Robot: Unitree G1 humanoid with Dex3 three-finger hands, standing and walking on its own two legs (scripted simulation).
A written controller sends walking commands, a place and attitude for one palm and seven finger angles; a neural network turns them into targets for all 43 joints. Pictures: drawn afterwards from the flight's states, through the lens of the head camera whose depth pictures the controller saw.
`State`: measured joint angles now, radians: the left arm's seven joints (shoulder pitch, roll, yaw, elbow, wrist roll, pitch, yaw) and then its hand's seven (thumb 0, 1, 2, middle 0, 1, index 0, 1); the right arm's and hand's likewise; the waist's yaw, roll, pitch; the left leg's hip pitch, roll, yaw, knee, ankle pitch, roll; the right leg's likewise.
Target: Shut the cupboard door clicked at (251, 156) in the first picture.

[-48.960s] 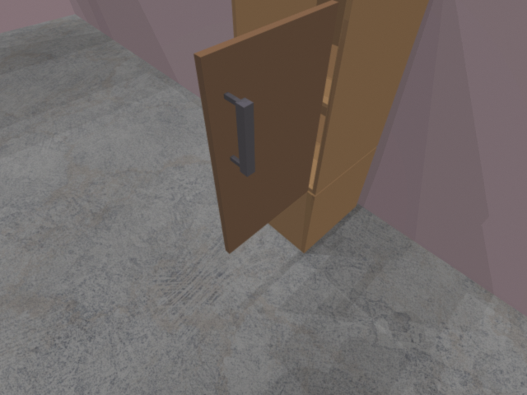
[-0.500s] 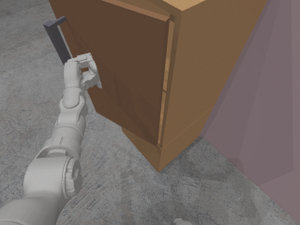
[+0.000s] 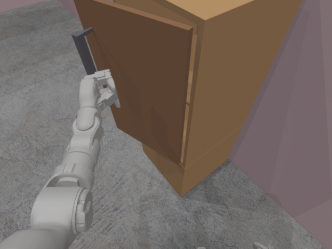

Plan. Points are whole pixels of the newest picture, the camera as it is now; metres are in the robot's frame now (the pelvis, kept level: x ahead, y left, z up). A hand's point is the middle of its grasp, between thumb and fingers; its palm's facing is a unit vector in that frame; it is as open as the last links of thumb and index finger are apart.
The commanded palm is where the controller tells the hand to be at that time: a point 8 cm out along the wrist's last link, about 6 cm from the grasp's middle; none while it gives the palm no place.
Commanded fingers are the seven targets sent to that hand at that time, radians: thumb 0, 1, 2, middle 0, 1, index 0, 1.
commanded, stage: draw the hand back to the body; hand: left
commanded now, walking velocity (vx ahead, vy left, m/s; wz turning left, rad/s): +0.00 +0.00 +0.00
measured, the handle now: (92, 57) +0.65 +0.21 +0.11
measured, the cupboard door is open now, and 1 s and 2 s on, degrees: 18 18 18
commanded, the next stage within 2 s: step back with the hand held close in 1.46 s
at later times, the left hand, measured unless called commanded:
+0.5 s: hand (67, 131) +0.33 +0.19 +0.15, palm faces +0.16 -0.97 -0.17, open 3.0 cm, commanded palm +0.29 +0.24 +0.16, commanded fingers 0.00 0.90 0.90 -0.97 -1.14 -0.97 -1.14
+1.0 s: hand out of the picture +0.24 +0.27 +0.18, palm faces +0.44 -0.82 -0.38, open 5.5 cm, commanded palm +0.19 +0.31 +0.20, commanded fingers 0.00 0.90 0.90 -0.28 -0.39 -0.28 -0.39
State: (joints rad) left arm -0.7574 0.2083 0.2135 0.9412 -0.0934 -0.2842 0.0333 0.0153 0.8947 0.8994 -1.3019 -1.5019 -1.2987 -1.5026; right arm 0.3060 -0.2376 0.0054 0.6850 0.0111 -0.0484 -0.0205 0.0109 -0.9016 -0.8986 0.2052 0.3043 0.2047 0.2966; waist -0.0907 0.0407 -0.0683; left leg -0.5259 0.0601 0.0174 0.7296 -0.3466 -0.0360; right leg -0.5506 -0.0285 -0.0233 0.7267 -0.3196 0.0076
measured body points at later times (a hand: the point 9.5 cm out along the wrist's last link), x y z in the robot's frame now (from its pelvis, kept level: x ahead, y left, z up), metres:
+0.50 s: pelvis +0.01 +0.01 +0.02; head -0.01 -0.01 +0.47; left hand +0.32 +0.24 +0.16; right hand +0.19 -0.23 -0.06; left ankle +0.01 +0.14 -0.71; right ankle +0.02 -0.13 -0.71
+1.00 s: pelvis +0.04 +0.01 +0.03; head +0.01 -0.02 +0.48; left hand +0.21 +0.31 +0.20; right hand +0.22 -0.20 -0.06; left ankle +0.01 +0.14 -0.71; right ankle +0.02 -0.13 -0.71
